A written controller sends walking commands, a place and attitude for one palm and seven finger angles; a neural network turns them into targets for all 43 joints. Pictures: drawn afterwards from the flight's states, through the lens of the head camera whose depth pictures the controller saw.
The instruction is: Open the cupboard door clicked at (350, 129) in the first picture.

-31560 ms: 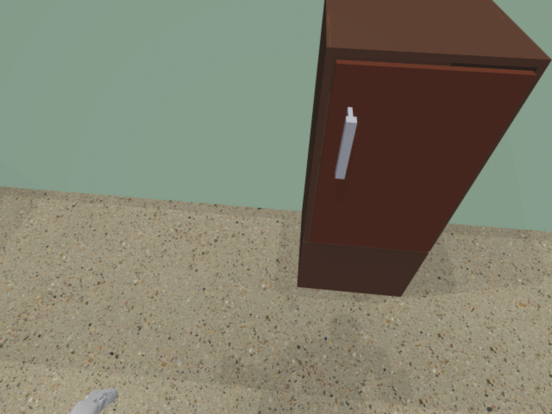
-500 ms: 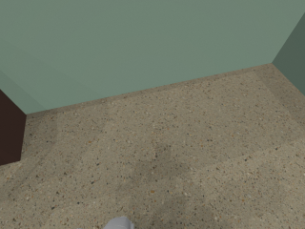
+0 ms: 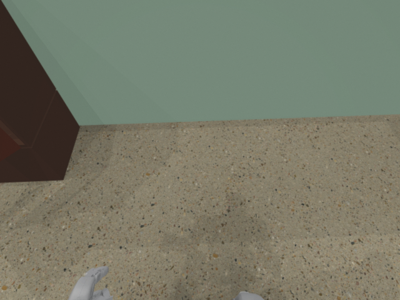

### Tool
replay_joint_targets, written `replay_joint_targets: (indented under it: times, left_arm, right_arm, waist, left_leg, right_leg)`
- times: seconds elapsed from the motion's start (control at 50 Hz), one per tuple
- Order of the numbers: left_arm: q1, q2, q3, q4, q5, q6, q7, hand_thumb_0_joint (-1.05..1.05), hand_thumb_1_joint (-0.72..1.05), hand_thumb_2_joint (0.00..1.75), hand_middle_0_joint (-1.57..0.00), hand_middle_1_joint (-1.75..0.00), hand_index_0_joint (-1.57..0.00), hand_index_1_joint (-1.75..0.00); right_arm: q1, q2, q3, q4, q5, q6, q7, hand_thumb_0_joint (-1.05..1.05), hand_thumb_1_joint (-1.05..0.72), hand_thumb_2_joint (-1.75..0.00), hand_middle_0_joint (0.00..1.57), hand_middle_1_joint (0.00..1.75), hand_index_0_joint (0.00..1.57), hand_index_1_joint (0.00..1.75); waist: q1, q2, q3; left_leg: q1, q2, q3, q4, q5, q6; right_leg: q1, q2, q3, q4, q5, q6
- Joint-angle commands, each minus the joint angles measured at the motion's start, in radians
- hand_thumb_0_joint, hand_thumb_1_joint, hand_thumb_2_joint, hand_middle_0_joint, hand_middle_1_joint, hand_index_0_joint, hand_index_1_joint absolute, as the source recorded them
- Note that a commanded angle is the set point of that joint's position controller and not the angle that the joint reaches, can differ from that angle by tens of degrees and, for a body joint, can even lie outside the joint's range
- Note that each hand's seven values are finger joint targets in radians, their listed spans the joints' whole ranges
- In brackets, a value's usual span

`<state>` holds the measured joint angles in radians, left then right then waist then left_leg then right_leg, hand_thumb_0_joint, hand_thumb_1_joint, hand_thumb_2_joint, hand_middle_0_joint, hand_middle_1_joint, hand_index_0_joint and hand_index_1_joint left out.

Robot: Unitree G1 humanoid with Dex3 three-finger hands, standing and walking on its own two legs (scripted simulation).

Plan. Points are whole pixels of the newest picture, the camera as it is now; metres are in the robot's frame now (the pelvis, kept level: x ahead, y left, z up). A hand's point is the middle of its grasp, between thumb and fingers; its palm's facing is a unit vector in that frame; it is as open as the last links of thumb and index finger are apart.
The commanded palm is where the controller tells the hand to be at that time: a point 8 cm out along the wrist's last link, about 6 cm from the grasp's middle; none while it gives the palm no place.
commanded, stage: turn to face it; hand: left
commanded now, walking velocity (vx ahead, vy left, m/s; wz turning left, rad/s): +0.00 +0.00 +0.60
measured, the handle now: out of the picture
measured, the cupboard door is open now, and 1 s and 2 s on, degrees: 48 48 48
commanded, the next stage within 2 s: take the last steps up to it in 1.26 s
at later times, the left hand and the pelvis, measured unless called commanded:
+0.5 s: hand out of the picture -0.05 +0.19 -0.17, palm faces +0.38 -0.89 -0.25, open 7.3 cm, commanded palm none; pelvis -0.01 -0.02 +0.00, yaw +21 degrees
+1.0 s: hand out of the picture +0.00 +0.23 -0.15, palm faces +0.55 -0.80 -0.24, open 7.4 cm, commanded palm none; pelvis -0.01 -0.01 +0.00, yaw +35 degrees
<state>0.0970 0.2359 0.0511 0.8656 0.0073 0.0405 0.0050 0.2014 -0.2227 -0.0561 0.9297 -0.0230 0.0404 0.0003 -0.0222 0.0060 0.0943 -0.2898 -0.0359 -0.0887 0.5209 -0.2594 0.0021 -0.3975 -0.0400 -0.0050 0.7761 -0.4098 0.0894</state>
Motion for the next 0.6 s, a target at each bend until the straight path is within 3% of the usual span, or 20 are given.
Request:
replay_joint_targets:
  times: [0.0, 0.02, 0.04, 0.06, 0.08, 0.12, 0.14, 0.2, 0.28, 0.38, 0.42, 0.46, 0.48, 0.5, 0.52, 0.54, 0.56, 0.58]
  left_arm:
    - [0.162, 0.132, 0.041, -0.041, 0.001, -0.048, 0.017, 0.0, 0.9, 0.9, -0.2, -0.3, -0.2, -0.3]
    - [0.196, 0.239, 0.062, -0.036, 0.019, -0.057, 0.029, 0.0, 0.9, 0.9, -0.2, -0.3, -0.2, -0.3]
    - [0.195, 0.256, 0.055, -0.038, 0.016, -0.051, 0.032, 0.0, 0.9, 0.9, -0.2, -0.3, -0.2, -0.3]
    - [0.154, 0.217, 0.041, -0.049, 0.013, -0.05, 0.032, 0.0, 0.9, 0.9, -0.2, -0.3, -0.2, -0.3]
    - [0.094, 0.161, 0.031, -0.056, 0.01, -0.055, 0.034, 0.0, 0.9, 0.9, -0.2, -0.3, -0.2, -0.3]
    - [0.032, 0.12, 0.019, -0.076, 0.004, -0.049, 0.032, 0.0, 0.9, 0.9, -0.2, -0.3, -0.2, -0.3]
    - [0.048, 0.11, 0.017, -0.075, 0.004, -0.054, 0.031, 0.0, 0.9, 0.9, -0.2, -0.3, -0.2, -0.3]
    - [0.128, 0.123, 0.023, -0.056, 0.007, -0.059, 0.033, 0.0, 0.9, 0.9, -0.2, -0.3, -0.2, -0.3]
    - [0.185, 0.144, 0.034, -0.035, 0.014, -0.058, 0.033, 0.0, 0.9, 0.9, -0.2, -0.3, -0.2, -0.3]
    - [0.187, 0.179, 0.051, -0.025, 0.023, -0.051, 0.028, 0.0, 0.9, 0.9, -0.2, -0.3, -0.2, -0.3]
    - [0.186, 0.188, 0.056, -0.018, 0.026, -0.047, 0.024, 0.0, 0.9, 0.9, -0.2, -0.3, -0.2, -0.3]
    - [0.162, 0.2, 0.061, -0.02, 0.018, -0.042, 0.015, 0.0, 0.9, 0.9, -0.2, -0.3, -0.2, -0.3]
    - [0.151, 0.185, 0.058, -0.026, 0.011, -0.037, 0.01, 0.0, 0.9, 0.9, -0.2, -0.3, -0.2, -0.3]
    - [0.134, 0.118, 0.046, -0.06, 0.003, -0.031, 0.001, 0.0, 0.9, 0.9, -0.2, -0.3, -0.2, -0.3]
    - [0.039, 0.096, 0.024, -0.103, 0.01, -0.024, 0.007, 0.0, 0.9, 0.9, -0.2, -0.3, -0.2, -0.3]
    - [0.031, 0.114, 0.028, -0.112, 0.012, -0.019, 0.01, 0.0, 0.9, 0.9, -0.2, -0.3, -0.2, -0.3]
    - [0.019, 0.104, 0.033, -0.088, 0.017, -0.013, 0.013, 0.0, 0.9, 0.9, -0.2, -0.3, -0.2, -0.3]
    - [0.037, 0.109, 0.037, -0.061, 0.016, -0.01, 0.012, 0.0, 0.9, 0.9, -0.2, -0.3, -0.2, -0.3]
  right_arm:
    - [-0.053, -0.173, -0.061, -0.09, 0.016, -0.021, -0.01, 0.0, -0.9, -0.9, 0.2, 0.3, 0.2, 0.3]
    - [-0.039, -0.099, -0.051, -0.106, 0.026, -0.023, -0.003, 0.0, -0.9, -0.9, 0.2, 0.3, 0.2, 0.3]
    - [-0.056, -0.131, -0.056, -0.113, 0.015, -0.016, -0.002, 0.0, -0.9, -0.9, 0.2, 0.3, 0.2, 0.3]
    - [-0.05, -0.138, -0.055, -0.104, 0.009, -0.009, 0.005, 0.0, -0.9, -0.9, 0.2, 0.3, 0.2, 0.3]
    - [-0.033, -0.138, -0.062, -0.068, 0.006, 0.006, 0.008, 0.0, -0.9, -0.9, 0.2, 0.3, 0.2, 0.3]
    - [-0.008, -0.12, -0.058, -0.039, 0.006, 0.019, 0.021, 0.0, -0.9, -0.9, 0.2, 0.3, 0.2, 0.3]
    - [-0.019, -0.104, -0.051, -0.037, 0.005, 0.02, 0.025, 0.0, -0.9, -0.9, 0.2, 0.3, 0.2, 0.3]
    - [-0.062, -0.094, -0.042, -0.041, 0.008, 0.024, 0.027, 0.0, -0.9, -0.9, 0.2, 0.3, 0.2, 0.3]
    - [-0.124, -0.081, -0.034, -0.056, 0.009, 0.025, 0.029, 0.0, -0.9, -0.9, 0.2, 0.3, 0.2, 0.3]
    - [-0.164, -0.071, -0.023, -0.079, 0.014, 0.012, 0.032, 0.0, -0.9, -0.9, 0.2, 0.3, 0.2, 0.3]
    - [-0.147, -0.072, -0.025, -0.086, 0.015, 0.005, 0.032, 0.0, -0.9, -0.9, 0.2, 0.3, 0.2, 0.3]
    - [-0.08, -0.099, -0.03, -0.073, 0.011, -0.002, 0.031, 0.0, -0.9, -0.9, 0.2, 0.3, 0.2, 0.3]
    - [-0.013, -0.143, -0.044, -0.057, 0.01, -0.01, 0.03, 0.0, -0.9, -0.9, 0.2, 0.3, 0.2, 0.3]
    - [0.057, -0.266, -0.076, -0.051, 0.0, -0.019, 0.022, 0.0, -0.9, -0.9, 0.2, 0.3, 0.2, 0.3]
    - [0.13, -0.314, -0.082, -0.033, 0.007, -0.014, 0.011, 0.0, -0.9, -0.9, 0.2, 0.3, 0.2, 0.3]
    - [0.11, -0.307, -0.072, -0.036, 0.003, -0.014, 0.003, 0.0, -0.9, -0.9, 0.2, 0.3, 0.2, 0.3]
    - [0.07, -0.27, -0.066, -0.047, 0.003, -0.02, -0.009, 0.0, -0.9, -0.9, 0.2, 0.3, 0.2, 0.3]
    - [0.016, -0.246, -0.058, -0.061, 0.002, -0.022, -0.018, 0.0, -0.9, -0.9, 0.2, 0.3, 0.2, 0.3]
  waist:
    - [0.074, 0.04, -0.213]
    - [0.089, -0.287, -0.24]
    - [0.086, -0.32, -0.203]
    - [0.063, -0.213, -0.149]
    - [0.026, -0.281, -0.122]
    - [-0.01, -0.228, -0.094]
    - [-0.007, -0.2, -0.091]
    - [0.024, -0.179, -0.119]
    - [0.052, -0.165, -0.116]
    - [0.064, -0.224, -0.104]
    - [0.056, -0.22, -0.115]
    - [0.013, -0.17, -0.137]
    - [-0.033, -0.061, -0.176]
    - [-0.075, 0.259, -0.213]
    - [-0.101, 0.271, -0.215]
    - [-0.076, 0.184, -0.197]
    - [-0.066, 0.203, -0.184]
    - [-0.036, 0.207, -0.167]
  left_leg:
    - [-0.094, 0.134, -0.198, 0.052, 0.259, 0.059]
    - [-0.299, -0.018, -0.012, 0.284, -0.176, -0.029]
    - [-0.314, -0.023, 0.032, 0.535, -0.407, -0.046]
    - [-0.3, 0.012, 0.0, 0.67, -0.336, -0.042]
    - [-0.309, 0.04, -0.009, 0.732, -0.275, -0.051]
    - [-0.301, 0.063, 0.036, 0.771, -0.148, -0.073]
    - [-0.303, 0.06, 0.056, 0.751, -0.12, -0.08]
    - [-0.303, 0.066, 0.088, 0.648, -0.125, -0.093]
    - [-0.278, 0.073, 0.123, 0.514, -0.17, -0.092]
    - [-0.176, 0.071, 0.182, 0.302, -0.199, -0.068]
    - [-0.094, 0.059, 0.201, 0.203, -0.18, -0.053]
    - [0.065, 0.044, 0.214, 0.041, -0.039, -0.037]
    - [0.216, 0.08, 0.154, -0.073, 0.075, -0.014]
    - [0.364, 0.356, -0.239, -0.143, 0.356, 0.118]
    - [0.335, 0.461, -0.342, -0.154, 0.624, 0.212]
    - [0.288, 0.478, -0.287, -0.151, 0.582, 0.248]
    - [0.266, 0.404, -0.266, -0.159, 0.583, 0.211]
    - [0.24, 0.353, -0.212, -0.153, 0.579, 0.183]
  right_leg:
    - [0.392, -0.049, 0.034, -0.413, 0.265, -0.027]
    - [0.553, -0.335, 0.302, -0.476, 0.405, -0.121]
    - [0.413, -0.487, 0.372, -0.469, 0.551, -0.229]
    - [0.313, -0.434, 0.278, -0.457, 0.521, -0.25]
    - [0.268, -0.371, 0.233, -0.471, 0.472, -0.217]
    - [0.251, -0.281, 0.061, -0.451, 0.499, -0.174]
    - [0.268, -0.258, 0.009, -0.437, 0.566, -0.157]
    - [0.361, -0.271, -0.03, -0.416, 0.664, -0.163]
    - [0.397, -0.315, -0.052, -0.407, 0.671, -0.192]
    - [0.353, -0.355, -0.094, -0.369, 0.644, -0.208]
    - [0.315, -0.368, -0.103, -0.331, 0.602, -0.194]
    - [0.221, -0.345, -0.168, -0.242, 0.487, -0.14]
    - [0.122, -0.312, -0.205, -0.093, 0.412, -0.091]
    - [-0.152, -0.151, -0.236, 0.172, -0.087, -0.008]
    - [-0.233, -0.097, -0.102, 0.318, -0.272, -0.006]
    - [-0.233, -0.115, -0.033, 0.371, -0.238, -0.018]
    - [-0.249, -0.11, -0.018, 0.4, -0.165, -0.01]
    - [-0.243, -0.102, 0.006, 0.425, -0.095, -0.003]
